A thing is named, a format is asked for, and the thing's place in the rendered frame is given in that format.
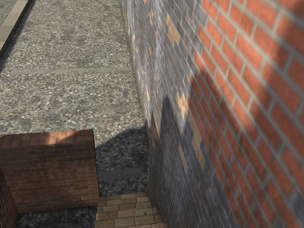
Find stairs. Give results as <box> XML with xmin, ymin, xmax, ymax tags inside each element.
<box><xmin>94</xmin><ymin>192</ymin><xmax>169</xmax><ymax>228</ymax></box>

